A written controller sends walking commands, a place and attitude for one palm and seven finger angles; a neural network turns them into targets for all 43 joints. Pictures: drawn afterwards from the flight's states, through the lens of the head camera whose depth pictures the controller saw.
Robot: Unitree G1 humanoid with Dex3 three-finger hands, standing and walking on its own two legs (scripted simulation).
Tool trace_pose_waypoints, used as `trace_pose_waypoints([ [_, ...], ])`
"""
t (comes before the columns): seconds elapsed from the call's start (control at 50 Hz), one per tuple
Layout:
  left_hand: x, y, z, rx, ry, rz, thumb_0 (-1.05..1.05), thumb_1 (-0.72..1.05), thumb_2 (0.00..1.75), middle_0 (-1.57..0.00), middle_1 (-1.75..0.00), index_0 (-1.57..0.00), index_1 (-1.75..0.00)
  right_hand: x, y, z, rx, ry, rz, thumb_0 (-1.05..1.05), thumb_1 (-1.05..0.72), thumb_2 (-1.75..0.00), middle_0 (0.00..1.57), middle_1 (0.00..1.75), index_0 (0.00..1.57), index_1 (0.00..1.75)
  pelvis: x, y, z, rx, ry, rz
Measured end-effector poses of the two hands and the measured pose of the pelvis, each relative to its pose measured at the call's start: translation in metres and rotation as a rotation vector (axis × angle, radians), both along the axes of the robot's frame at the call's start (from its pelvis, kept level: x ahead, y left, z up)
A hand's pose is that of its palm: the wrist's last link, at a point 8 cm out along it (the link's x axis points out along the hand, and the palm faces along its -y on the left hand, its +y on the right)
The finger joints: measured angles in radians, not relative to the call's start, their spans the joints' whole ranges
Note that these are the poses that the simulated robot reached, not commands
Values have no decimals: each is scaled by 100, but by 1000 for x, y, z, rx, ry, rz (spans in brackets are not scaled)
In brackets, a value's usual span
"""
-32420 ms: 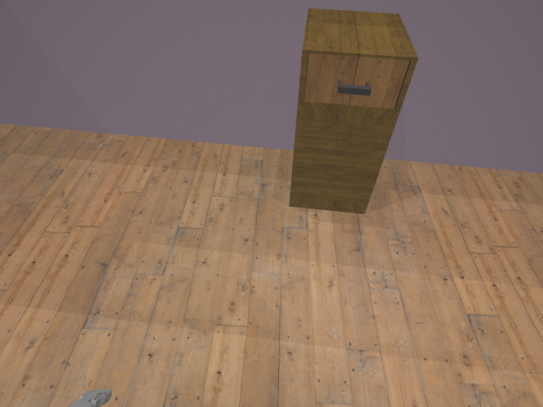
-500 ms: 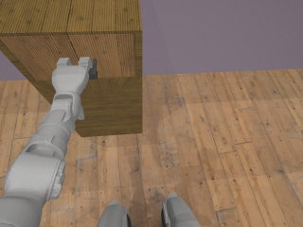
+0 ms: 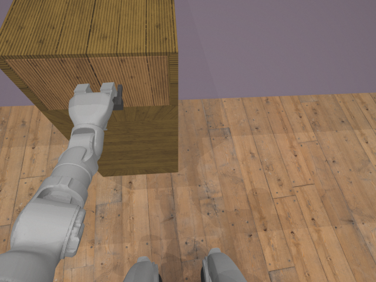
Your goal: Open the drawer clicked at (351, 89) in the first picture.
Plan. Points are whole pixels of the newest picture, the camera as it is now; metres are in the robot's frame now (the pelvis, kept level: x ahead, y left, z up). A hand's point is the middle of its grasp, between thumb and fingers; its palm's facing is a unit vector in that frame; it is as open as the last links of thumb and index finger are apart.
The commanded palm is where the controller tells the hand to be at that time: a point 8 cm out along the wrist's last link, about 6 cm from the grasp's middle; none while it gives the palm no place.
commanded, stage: close the thumb around the handle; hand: left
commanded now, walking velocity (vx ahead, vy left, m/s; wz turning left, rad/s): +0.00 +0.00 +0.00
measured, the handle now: (99, 96) +0.55 +0.17 -0.01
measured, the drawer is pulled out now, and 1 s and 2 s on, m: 0.00 0.07 0.20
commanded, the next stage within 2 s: pull the drawer open in 0.14 s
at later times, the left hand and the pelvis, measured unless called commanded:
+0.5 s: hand (100, 126) +0.47 +0.17 -0.03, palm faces -0.06 -0.04 -1.00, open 6.1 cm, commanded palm +0.43 +0.19 +0.02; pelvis +0.00 +0.00 +0.00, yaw -1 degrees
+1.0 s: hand (97, 149) +0.41 +0.17 -0.03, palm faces -0.03 -0.06 -1.00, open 6.1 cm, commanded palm +0.37 +0.19 +0.02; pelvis +0.01 +0.00 +0.02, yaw -1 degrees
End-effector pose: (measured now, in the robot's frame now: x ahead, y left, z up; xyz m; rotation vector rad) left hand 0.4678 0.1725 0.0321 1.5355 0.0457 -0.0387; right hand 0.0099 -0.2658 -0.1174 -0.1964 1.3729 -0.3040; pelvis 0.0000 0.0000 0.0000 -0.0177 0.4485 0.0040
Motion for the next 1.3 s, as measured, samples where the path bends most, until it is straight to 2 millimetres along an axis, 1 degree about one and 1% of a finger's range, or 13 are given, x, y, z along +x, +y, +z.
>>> trace_pose_waypoints([
  [0.04, 0, 1, -1, -5, -6, -5, 0, 65, 80, -34, -128, -35, -128, 1, -1, -1, -2, 2, 4, 0, -90, -90, 20, 30, 20, 30, 1, 0, -1, 0, 3, 1],
  [0.1, -1, 1, -4, -7, -14, -7, 0, 67, 81, -32, -129, -34, -129, 3, -2, -2, -3, 7, 9, 0, -90, -90, 20, 30, 20, 30, 1, 0, -2, 0, 7, 3],
  [0.24, -2, 1, -6, 9, -35, -7, -1, 68, 83, -31, -132, -33, -131, 3, -1, -6, -3, 13, 14, 0, -91, -90, 20, 30, 20, 30, -2, 0, -5, -1, 12, 7],
  [0.38, -2, 0, -4, 5, -9, 7, -1, 68, 81, -30, -131, -34, -131, -4, 2, -2, 0, 4, -10, 0, -91, -90, 20, 30, 20, 30, -5, 2, -2, 0, 1, -5],
  [0.5, -11, 2, -4, -6, 4, -3, -1, 70, 78, -29, -131, -33, -129, -10, 6, 1, 10, 7, -27, 0, -91, -90, 20, 30, 20, 30, -3, 5, 2, 2, -12, -19],
  [0.58, -21, 3, -4, -13, -3, -19, -1, 70, 78, -28, -132, -32, -127, -8, 8, 2, 16, 7, -28, 0, -91, -90, 20, 30, 20, 30, 1, 6, 4, 3, -20, -22],
  [0.7, -36, 4, -6, -21, -27, -28, -1, 71, 79, -27, -134, -32, -127, 8, 10, 2, 25, -17, -9, 0, -91, -90, 20, 30, 20, 30, 4, 7, 6, 3, -34, -18],
  [0.9, -59, 3, -6, -19, -34, -13, -1, 70, 81, -27, -134, -33, -128, 50, 10, 7, 38, -111, 29, 0, -91, -90, 20, 30, 20, 30, 8, 6, 11, 3, -60, -15],
  [1.02, -76, 3, -6, -21, -28, -8, -1, 70, 80, -27, -133, -33, -128, 70, 11, 13, 40, -166, 47, 0, -91, -90, 20, 30, 20, 30, 10, 3, 16, 5, -82, -14],
  [1.16, -98, 4, -6, -24, -31, -5, 0, 70, 80, -27, -133, -33, -128, 86, 10, 18, 42, -212, 69, 0, -91, -90, 20, 30, 20, 30, 10, 0, 18, 7, -104, -10],
  [1.3, -115, 3, -7, -20, -40, 2, 0, 69, 82, -28, -133, -34, -128, 94, 8, 16, 48, -236, 93, 0, -91, -90, 20, 30, 20, 30, 7, -3, 17, 11, -120, -5],
])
